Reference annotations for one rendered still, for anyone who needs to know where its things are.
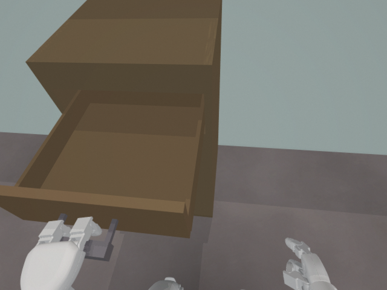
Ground robot right hand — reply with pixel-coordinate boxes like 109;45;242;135
283;237;330;290

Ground handle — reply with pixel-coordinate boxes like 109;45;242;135
58;213;119;262

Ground robot left hand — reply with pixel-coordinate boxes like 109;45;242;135
21;216;102;290

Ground drawer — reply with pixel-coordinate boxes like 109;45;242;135
0;90;205;238

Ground cabinet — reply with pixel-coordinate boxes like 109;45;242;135
26;0;222;218

